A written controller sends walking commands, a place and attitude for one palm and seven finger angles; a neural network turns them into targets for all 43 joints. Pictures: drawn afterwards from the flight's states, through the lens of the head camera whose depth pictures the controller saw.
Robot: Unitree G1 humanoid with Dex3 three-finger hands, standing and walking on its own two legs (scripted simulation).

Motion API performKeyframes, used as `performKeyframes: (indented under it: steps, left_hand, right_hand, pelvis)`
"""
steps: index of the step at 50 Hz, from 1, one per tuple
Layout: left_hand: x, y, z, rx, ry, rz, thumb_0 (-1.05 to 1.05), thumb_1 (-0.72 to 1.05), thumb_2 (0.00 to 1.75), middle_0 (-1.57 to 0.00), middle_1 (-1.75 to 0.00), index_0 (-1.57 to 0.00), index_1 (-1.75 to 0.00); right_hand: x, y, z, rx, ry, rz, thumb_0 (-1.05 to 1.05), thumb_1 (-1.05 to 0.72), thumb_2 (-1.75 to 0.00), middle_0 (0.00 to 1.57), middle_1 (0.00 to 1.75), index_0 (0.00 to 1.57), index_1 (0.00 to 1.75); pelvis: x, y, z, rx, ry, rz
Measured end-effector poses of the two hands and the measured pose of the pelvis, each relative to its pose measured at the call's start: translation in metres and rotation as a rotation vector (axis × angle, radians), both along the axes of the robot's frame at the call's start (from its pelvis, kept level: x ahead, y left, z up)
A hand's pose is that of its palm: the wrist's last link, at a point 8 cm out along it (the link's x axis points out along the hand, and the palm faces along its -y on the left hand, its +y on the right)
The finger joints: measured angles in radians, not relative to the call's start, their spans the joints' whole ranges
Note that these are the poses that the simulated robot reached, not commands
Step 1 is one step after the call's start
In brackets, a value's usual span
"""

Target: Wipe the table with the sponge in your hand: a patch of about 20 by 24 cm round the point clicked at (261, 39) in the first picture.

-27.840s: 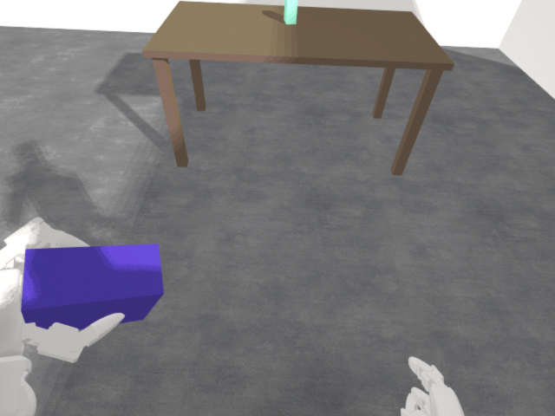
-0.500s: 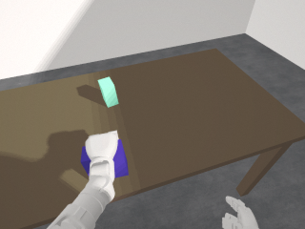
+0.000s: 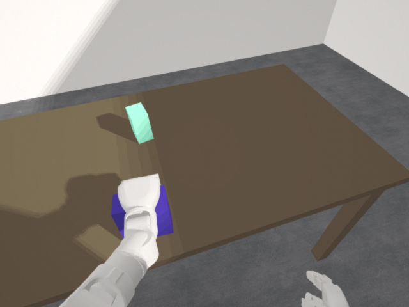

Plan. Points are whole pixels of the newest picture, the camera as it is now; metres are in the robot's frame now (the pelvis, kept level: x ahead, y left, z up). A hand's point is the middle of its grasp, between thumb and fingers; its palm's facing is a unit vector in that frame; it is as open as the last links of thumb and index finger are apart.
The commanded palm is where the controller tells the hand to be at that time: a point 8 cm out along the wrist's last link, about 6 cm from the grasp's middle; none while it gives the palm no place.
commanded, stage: wipe forward along the third lane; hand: left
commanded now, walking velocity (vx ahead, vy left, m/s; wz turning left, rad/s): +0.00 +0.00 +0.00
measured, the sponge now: (146, 219) +0.32 +0.18 -0.06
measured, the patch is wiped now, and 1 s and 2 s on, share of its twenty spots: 0.90 1.00 1.00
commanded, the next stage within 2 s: wipe back along the third lane in 1.50 s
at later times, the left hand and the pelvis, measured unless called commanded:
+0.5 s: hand (144, 187) +0.38 +0.20 -0.01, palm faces -0.10 +0.00 -1.00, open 9.9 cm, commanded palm +0.36 +0.19 +0.02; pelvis -0.01 +0.01 -0.01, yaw -1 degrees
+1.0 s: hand (140, 171) +0.43 +0.22 -0.01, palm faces -0.11 +0.02 -0.99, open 9.9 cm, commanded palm +0.41 +0.20 +0.01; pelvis -0.01 +0.02 -0.02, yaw -2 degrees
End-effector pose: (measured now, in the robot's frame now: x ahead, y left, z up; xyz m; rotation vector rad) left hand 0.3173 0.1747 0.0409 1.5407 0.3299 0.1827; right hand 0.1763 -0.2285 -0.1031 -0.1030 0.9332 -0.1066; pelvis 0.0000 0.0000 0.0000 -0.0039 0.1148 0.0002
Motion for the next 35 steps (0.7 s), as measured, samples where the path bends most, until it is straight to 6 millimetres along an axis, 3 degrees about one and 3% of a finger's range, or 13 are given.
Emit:
performKeyframes:
  steps: [9,25,35]
  left_hand:
    - [0.021,0.001,0.002,0.021,-0.001,0.004,0.00,-0.51,1.08,-0.76,-1.36,-0.75,-1.38]
    - [0.053,0.014,0.001,0.026,0.006,0.020,0.00,-0.51,1.08,-0.76,-1.35,-0.76,-1.38]
    - [0.075,0.025,0.002,0.040,0.014,0.024,0.01,-0.51,1.08,-0.76,-1.35,-0.76,-1.38]
  right_hand:
    - [-0.021,-0.003,-0.009,-0.023,0.044,-0.022,0.01,-0.91,-0.89,0.20,0.30,0.20,0.30]
    - [-0.089,-0.021,-0.026,-0.074,0.192,-0.126,0.01,-0.91,-0.89,0.20,0.30,0.20,0.30]
    - [-0.105,-0.017,-0.027,-0.084,0.209,-0.152,0.01,-0.91,-0.89,0.20,0.30,0.20,0.30]
  pelvis:
    - [-0.008,0.000,-0.004,0.001,0.035,-0.005]
    - [-0.014,0.006,-0.009,-0.006,0.093,-0.024]
    - [-0.016,0.013,-0.011,-0.012,0.123,-0.030]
